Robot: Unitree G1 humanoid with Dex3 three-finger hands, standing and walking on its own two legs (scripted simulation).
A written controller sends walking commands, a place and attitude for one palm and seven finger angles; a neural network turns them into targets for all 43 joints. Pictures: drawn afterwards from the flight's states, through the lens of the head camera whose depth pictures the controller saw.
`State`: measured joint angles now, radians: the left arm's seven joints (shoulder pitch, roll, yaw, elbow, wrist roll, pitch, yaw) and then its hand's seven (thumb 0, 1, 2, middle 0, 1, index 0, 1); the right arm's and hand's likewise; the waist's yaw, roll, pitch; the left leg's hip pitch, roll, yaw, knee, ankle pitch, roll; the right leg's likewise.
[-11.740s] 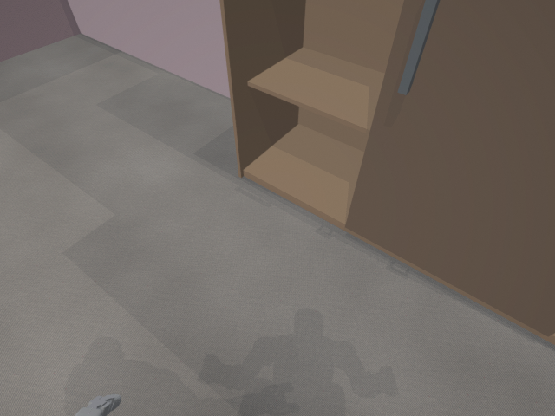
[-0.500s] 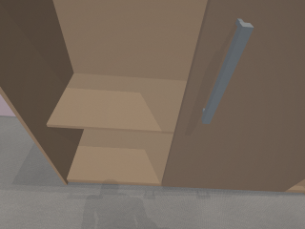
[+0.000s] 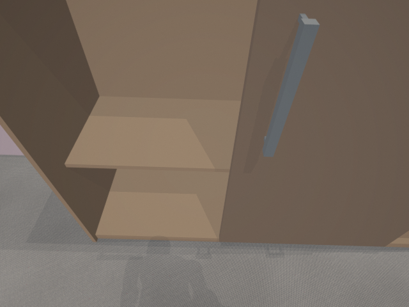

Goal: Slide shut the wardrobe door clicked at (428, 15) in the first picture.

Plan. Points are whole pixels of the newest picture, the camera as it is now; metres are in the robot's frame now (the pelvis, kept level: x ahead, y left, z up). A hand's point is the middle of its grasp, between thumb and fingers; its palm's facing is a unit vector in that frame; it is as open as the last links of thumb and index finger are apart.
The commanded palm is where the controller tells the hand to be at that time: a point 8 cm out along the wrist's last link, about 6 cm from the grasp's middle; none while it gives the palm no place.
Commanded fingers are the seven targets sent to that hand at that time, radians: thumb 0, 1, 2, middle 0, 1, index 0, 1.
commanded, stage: look again from close up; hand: right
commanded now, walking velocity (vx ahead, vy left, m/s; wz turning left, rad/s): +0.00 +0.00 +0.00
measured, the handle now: (282, 97) +0.52 -0.13 +0.16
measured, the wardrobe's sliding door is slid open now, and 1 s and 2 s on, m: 0.62 0.62 0.62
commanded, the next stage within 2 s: raise the hand with hooked fingers in 0.42 s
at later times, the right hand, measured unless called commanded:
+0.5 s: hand out of the picture -0.01 -0.17 -0.18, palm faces +0.04 +0.98 -0.18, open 7.4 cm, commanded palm none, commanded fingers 0.00 -0.90 -0.90 0.20 0.30 0.20 0.30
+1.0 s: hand out of the picture +0.11 -0.20 -0.03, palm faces +0.10 +0.99 -0.02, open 8.9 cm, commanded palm +0.12 -0.25 +0.00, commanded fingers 0.00 -0.32 -0.65 0.24 0.68 0.24 0.68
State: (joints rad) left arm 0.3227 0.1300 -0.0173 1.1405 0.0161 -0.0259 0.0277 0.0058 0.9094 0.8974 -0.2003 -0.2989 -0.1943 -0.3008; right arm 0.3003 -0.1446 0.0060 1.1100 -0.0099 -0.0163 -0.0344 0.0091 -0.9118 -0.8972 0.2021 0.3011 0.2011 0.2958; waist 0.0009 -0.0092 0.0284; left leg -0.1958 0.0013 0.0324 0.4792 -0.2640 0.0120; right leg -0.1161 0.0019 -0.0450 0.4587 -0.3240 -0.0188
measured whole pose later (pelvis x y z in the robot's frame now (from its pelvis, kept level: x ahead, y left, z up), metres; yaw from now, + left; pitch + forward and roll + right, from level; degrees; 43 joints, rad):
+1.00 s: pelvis -0.04 +0.02 -0.05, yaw -2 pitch +7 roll +0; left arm 0.16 0.27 0.07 0.43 -0.02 -0.25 0.03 0.01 0.91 0.90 -0.20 -0.30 -0.19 -0.30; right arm 0.52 -0.23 -0.20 0.05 0.25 -0.37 0.31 0.02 -0.54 -0.74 0.24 0.54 0.23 0.53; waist -0.04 0.05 -0.09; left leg -0.63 0.01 0.08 0.91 -0.40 0.04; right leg -0.58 -0.01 0.00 0.93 -0.47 0.00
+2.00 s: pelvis -0.03 -0.01 -0.01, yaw -3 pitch +0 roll +2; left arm 0.24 0.25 -0.10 0.59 -0.05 -0.31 0.08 0.01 0.90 0.90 -0.21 -0.30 -0.20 -0.30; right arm 0.01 -0.44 -0.42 0.10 0.34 0.01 0.50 -0.01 0.48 -0.31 0.30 1.19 0.30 1.19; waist -0.06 -0.05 -0.02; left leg -0.26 0.01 0.08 0.52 -0.25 0.00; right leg -0.25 0.01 0.01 0.59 -0.34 -0.03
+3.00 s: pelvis -0.03 +0.01 +0.00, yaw -3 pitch +0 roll +1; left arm 0.23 0.28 -0.07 0.65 -0.07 -0.30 0.11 0.02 0.90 0.90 -0.20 -0.30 -0.20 -0.30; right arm -0.24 -0.45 -0.42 0.34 0.31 -0.01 0.51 -0.01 0.50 -0.30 0.30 1.20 0.30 1.20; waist -0.03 -0.06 -0.01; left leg -0.27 0.00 0.09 0.50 -0.24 0.03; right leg -0.24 -0.01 0.02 0.54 -0.31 0.00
